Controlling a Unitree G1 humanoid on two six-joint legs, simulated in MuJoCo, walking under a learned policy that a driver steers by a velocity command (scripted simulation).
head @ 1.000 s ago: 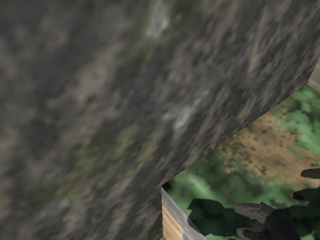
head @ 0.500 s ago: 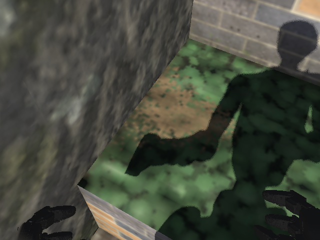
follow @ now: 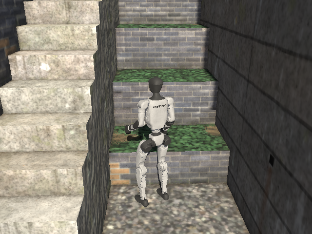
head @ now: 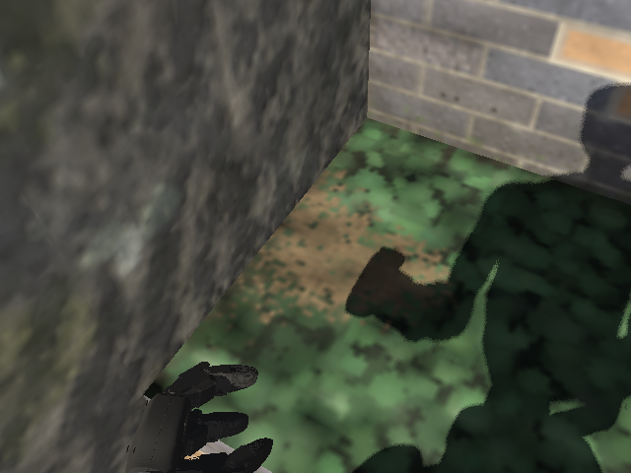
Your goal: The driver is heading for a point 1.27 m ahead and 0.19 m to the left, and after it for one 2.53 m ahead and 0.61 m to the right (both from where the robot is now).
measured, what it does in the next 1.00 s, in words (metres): stands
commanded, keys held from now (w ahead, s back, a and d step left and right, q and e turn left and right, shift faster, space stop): w+q+shift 0.42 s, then w+e+shift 0.58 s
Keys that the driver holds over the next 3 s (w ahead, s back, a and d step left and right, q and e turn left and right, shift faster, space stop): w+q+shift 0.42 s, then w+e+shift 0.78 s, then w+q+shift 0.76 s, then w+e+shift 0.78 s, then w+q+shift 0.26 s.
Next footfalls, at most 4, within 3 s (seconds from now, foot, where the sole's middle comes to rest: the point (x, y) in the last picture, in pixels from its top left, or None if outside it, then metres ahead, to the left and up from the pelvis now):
none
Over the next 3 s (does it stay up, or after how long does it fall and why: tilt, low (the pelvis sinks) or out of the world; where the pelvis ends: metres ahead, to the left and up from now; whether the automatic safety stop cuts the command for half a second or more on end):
stays up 0.00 0.00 0.00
